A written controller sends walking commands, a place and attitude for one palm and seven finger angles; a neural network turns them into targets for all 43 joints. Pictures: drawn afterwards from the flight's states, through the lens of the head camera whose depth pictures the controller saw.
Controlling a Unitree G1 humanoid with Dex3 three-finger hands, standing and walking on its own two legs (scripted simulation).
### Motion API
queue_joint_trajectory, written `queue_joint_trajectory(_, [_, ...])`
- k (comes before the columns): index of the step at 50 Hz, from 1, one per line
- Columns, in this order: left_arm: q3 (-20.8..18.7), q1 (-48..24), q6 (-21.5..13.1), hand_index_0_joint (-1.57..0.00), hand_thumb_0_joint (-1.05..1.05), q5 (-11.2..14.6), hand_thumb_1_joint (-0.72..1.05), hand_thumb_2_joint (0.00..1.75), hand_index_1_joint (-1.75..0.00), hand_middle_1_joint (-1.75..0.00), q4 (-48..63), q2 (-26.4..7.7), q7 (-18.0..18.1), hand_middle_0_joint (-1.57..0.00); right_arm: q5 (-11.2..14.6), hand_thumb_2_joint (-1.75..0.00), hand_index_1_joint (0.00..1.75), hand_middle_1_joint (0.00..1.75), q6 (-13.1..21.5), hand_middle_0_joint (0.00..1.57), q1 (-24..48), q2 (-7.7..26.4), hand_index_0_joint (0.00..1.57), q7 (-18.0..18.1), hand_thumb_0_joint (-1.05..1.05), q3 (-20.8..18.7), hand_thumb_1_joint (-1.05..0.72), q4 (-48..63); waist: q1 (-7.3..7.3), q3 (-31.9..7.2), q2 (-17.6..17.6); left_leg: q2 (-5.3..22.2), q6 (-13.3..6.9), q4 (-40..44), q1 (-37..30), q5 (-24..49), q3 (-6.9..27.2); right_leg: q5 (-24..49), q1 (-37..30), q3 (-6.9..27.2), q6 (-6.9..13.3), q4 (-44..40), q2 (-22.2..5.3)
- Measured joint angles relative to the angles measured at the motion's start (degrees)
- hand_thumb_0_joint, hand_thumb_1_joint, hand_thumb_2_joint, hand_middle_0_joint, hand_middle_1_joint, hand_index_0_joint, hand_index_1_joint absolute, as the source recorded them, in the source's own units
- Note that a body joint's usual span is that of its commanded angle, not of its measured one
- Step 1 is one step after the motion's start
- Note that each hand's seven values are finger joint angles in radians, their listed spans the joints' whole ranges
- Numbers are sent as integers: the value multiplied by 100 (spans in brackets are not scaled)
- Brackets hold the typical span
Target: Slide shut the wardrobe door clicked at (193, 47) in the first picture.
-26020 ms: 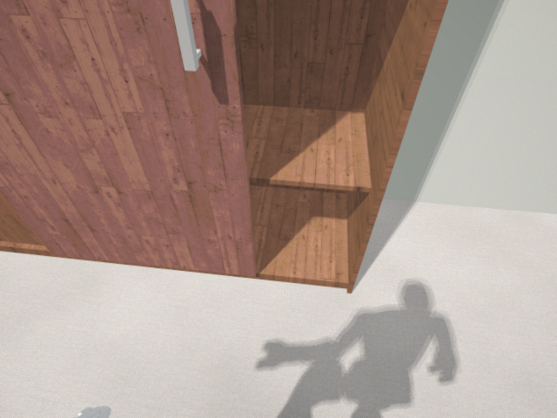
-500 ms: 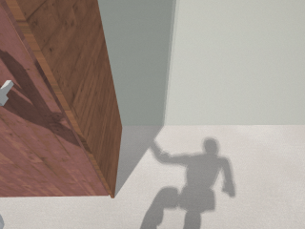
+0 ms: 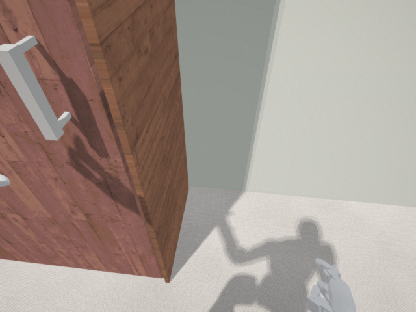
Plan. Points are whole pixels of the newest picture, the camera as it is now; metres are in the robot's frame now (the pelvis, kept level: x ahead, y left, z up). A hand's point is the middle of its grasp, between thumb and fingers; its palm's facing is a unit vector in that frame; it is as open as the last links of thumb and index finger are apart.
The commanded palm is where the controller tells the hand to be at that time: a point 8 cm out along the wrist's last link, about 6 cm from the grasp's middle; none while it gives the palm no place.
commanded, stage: slip the hand off the handle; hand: left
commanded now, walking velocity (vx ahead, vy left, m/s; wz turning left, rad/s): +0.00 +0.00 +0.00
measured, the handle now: (42, 90) +0.37 +0.35 +0.25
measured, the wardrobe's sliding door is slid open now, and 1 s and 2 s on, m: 0.01 0.01 0.01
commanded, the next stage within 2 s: draw the hand back to the body in 0.04 s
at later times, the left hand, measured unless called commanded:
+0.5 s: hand (2, 164) +0.23 +0.33 +0.22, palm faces +0.20 -0.96 -0.17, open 14.7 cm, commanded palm +0.17 +0.39 +0.23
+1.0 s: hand (12, 191) +0.20 +0.32 +0.19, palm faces +0.61 -0.73 -0.32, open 12.4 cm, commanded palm +0.15 +0.34 +0.20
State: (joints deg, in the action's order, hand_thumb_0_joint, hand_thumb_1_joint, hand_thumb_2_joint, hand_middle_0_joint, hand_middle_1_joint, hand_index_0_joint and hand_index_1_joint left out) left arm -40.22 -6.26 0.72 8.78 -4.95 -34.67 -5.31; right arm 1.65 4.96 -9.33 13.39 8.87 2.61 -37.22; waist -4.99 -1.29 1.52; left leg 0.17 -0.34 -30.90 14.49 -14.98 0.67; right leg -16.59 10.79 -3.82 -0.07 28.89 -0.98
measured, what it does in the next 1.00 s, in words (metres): stands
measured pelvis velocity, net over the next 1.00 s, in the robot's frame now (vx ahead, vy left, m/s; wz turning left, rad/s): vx -0.01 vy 0.00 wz -0.03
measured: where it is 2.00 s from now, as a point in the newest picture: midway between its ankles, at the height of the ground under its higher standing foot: outside the picture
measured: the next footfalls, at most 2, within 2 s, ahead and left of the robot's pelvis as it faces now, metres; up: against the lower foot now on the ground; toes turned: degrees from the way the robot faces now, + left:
none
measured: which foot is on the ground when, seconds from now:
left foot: down 0.00-1.00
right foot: down 0.00-1.00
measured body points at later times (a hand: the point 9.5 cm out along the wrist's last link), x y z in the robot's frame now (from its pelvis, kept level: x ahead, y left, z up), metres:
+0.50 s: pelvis +0.00 -0.01 +0.00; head -0.03 -0.03 +0.45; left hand +0.21 +0.38 +0.23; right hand +0.18 -0.25 -0.07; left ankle +0.02 +0.11 -0.74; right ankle -0.01 -0.12 -0.74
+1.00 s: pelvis -0.01 +0.00 +0.01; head -0.02 -0.01 +0.46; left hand +0.17 +0.35 +0.21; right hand +0.15 -0.22 -0.08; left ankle +0.02 +0.11 -0.74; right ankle -0.01 -0.12 -0.74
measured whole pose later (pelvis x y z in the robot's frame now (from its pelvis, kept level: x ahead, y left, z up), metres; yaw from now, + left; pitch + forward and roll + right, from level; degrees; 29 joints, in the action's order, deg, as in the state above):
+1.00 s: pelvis -0.01 +0.00 +0.01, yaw -2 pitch -5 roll -1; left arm -27.6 16.0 -6.3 4.9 14.9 -21.3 8.5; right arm 0.6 11.8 -13.5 12.1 5.3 1.2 -40.2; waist -4.9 3.0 2.8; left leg 0.8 -0.5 -25.8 8.4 -12.4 -0.8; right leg -12.8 4.9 -2.3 -0.2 22.7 -0.3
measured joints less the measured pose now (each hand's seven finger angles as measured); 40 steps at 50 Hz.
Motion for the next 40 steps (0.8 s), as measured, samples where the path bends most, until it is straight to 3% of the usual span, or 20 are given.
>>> queue_joint_trajectory(10, [-93,94,54,-26,-2,167,-56,20,-115,-115,45,-6,-185,-26,14,-90,30,30,82,20,-21,13,21,42,1,38,-90,-115,-75,95,-2,21,56,7,-45,25,116,-5,-90,-112,54,-24,31])
queue_joint_trajectory(16, [128,165,1185,-25,-2,670,-56,20,-115,-115,45,-104,-968,-26,272,-90,30,30,188,20,-174,119,21,122,1,97,-90,-158,9,101,124,46,64,134,-221,72,125,73,-286,-120,67,-203,62])
queue_joint_trajectory(20, [230,516,1643,-25,-2,990,-55,20,-115,-115,267,-194,-1533,-26,360,-90,30,30,272,20,-233,178,21,93,1,123,-90,-26,144,65,192,79,70,183,-318,75,82,103,-369,-75,72,-268,93])
queue_joint_trajectory(26, [63,925,1774,-26,-2,1545,-55,20,-115,-115,210,-426,-2374,-26,431,-90,30,30,364,20,-310,276,21,-39,1,107,-90,208,275,-47,215,156,94,76,-262,20,36,97,-308,-22,83,-209,164])
queue_joint_trajectory(30, [15,1013,1704,-26,-2,1732,-55,20,-115,-115,133,-405,-2619,-26,477,-90,30,30,418,20,-395,386,21,-118,1,51,-90,318,242,-97,217,187,99,-63,-175,-35,28,73,-234,-9,74,-114,192])
queue_joint_trajectory(34, [176,1131,1649,-25,-2,1697,-52,22,-113,-113,384,-157,-2489,-26,486,-90,30,30,467,20,-425,441,21,-156,1,8,-90,348,189,-96,209,178,83,-148,-143,-53,29,67,-214,-8,66,-51,183])
queue_joint_trajectory(35, [320,1174,1515,-25,-2,1397,-50,23,-112,-112,569,-73,-2164,-26,402,-90,30,30,500,20,-439,424,20,-193,1,-34,-90,357,172,-76,209,177,81,-152,-144,-47,39,79,-231,-17,67,-71,184])
queue_joint_trajectory(37, [589,1359,1003,-25,-1,844,-47,25,-110,-110,892,148,-1144,-26,222,-90,30,30,615,20,-415,363,20,-267,1,-80,-90,343,193,16,207,174,86,-110,-153,-3,58,148,-271,-35,75,-167,186])
queue_joint_trajectory(40, [785,1782,375,-25,-1,284,-39,28,-105,-105,1349,598,83,-25,84,-90,30,30,716,20,-364,222,20,-321,1,-109,-90,285,195,184,180,174,67,47,-215,96,-3,270,-307,25,55,-321,184])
